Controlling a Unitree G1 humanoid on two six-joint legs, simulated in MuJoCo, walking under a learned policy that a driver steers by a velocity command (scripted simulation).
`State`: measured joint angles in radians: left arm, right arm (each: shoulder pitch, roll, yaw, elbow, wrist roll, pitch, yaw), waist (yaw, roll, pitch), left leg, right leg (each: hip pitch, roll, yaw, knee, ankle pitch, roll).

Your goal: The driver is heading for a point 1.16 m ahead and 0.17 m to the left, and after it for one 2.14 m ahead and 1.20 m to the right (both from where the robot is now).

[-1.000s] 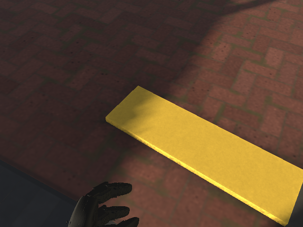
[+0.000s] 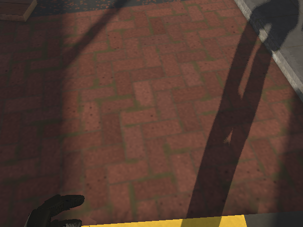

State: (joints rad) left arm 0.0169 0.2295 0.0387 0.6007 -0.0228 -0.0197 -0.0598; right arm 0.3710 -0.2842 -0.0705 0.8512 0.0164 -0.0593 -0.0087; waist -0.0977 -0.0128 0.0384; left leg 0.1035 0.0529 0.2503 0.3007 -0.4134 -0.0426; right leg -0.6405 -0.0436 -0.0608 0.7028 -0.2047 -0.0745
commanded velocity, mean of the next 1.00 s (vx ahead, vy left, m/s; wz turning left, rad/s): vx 0.50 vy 0.00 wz -0.13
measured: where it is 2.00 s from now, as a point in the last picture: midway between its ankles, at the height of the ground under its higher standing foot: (144, 105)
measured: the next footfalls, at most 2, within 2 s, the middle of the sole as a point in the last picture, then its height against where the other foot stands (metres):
left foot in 0.46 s outside the picture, level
right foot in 1.02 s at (177, 172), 0.03 m lower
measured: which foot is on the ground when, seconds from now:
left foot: down 0.00-0.04, up 0.06-0.44, down 0.46-1.00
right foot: down 0.00-0.44, up 0.46-1.00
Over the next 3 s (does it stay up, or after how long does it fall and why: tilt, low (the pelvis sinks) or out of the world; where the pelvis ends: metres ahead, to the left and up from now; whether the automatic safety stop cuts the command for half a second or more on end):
stays up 1.56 0.05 -0.01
